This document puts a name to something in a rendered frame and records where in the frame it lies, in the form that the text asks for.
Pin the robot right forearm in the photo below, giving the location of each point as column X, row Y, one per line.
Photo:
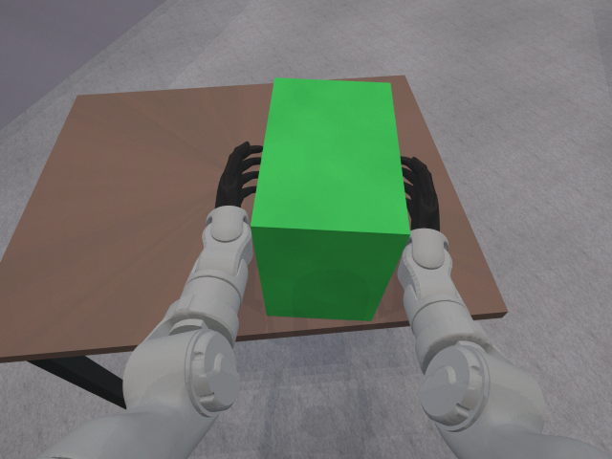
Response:
column 437, row 314

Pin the robot left hand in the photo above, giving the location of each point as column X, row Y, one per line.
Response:
column 230, row 191

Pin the robot right hand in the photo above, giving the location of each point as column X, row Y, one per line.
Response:
column 423, row 207

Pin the table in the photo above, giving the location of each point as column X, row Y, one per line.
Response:
column 114, row 227

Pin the carton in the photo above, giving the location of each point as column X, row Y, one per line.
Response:
column 329, row 221

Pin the robot right upper arm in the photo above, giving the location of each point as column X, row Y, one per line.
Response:
column 486, row 408

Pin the robot left upper arm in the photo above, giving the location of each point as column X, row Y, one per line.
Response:
column 174, row 389

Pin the robot left forearm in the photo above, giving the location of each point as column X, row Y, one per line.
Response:
column 214, row 290

